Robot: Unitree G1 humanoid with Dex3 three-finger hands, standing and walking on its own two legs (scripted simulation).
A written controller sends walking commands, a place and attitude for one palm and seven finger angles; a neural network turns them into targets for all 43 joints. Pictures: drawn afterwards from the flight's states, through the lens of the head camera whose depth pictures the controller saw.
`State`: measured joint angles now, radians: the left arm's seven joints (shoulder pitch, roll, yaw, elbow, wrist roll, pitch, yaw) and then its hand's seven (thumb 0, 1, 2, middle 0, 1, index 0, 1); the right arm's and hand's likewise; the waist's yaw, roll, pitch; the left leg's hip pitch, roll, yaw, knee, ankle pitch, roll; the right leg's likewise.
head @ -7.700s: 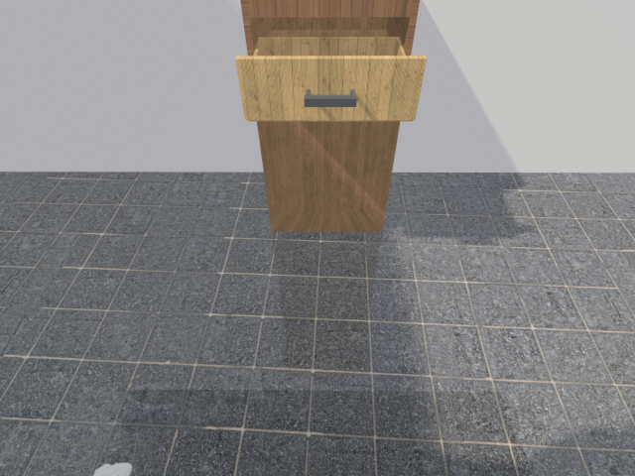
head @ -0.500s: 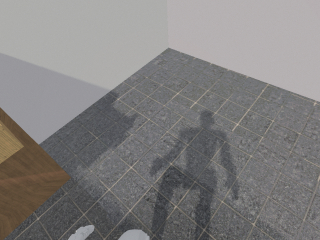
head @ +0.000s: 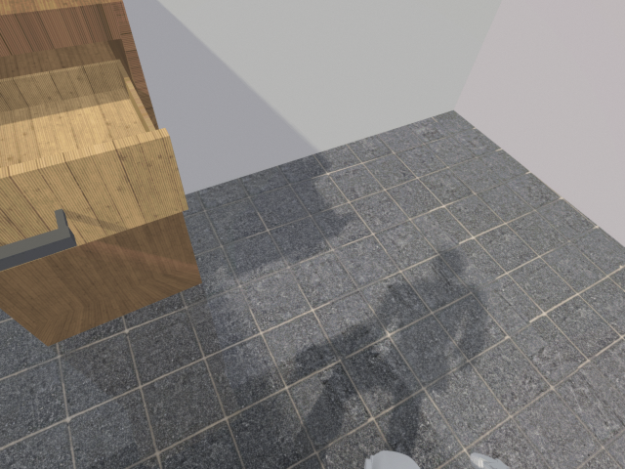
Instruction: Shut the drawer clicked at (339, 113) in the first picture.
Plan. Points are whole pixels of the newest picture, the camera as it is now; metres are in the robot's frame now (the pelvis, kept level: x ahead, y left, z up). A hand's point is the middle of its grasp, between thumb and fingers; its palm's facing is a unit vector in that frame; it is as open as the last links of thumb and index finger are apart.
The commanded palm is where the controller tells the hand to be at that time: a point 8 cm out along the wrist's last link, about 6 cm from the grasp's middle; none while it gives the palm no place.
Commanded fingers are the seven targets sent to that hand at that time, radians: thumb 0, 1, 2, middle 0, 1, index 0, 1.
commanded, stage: turn to face it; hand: left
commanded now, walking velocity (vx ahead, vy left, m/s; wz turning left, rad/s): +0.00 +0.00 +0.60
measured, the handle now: (17, 241) +0.35 +0.43 +0.03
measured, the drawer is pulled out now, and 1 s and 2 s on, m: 0.29 0.29 0.29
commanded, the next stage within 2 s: take the last steps up to it in 0.76 s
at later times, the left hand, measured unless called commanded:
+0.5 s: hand out of the picture +0.06 +0.17 -0.13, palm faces +0.28 -0.91 -0.30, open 7.4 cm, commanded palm none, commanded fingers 0.00 0.90 0.90 -0.20 -0.30 -0.20 -0.30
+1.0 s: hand out of the picture -0.15 +0.18 -0.18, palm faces +0.54 -0.81 -0.23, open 7.4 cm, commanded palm none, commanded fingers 0.00 0.90 0.90 -0.20 -0.30 -0.20 -0.30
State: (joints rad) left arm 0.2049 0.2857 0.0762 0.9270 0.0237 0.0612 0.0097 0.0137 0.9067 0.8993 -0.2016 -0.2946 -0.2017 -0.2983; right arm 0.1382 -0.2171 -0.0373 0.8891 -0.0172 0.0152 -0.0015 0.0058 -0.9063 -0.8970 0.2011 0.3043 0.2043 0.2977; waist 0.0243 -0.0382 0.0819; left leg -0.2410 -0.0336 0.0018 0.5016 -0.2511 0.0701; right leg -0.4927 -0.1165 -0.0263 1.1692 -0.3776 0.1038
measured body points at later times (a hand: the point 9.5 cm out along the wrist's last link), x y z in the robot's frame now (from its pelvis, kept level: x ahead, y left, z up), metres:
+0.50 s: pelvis +0.00 -0.06 +0.00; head +0.02 -0.08 +0.45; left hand +0.05 +0.21 -0.11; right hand +0.09 -0.31 -0.16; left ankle -0.03 +0.07 -0.67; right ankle +0.02 -0.16 -0.74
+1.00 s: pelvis -0.03 +0.00 +0.00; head -0.04 +0.03 +0.45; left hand -0.17 +0.22 -0.16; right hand +0.19 -0.14 -0.12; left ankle -0.09 +0.07 -0.74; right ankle +0.01 -0.15 -0.66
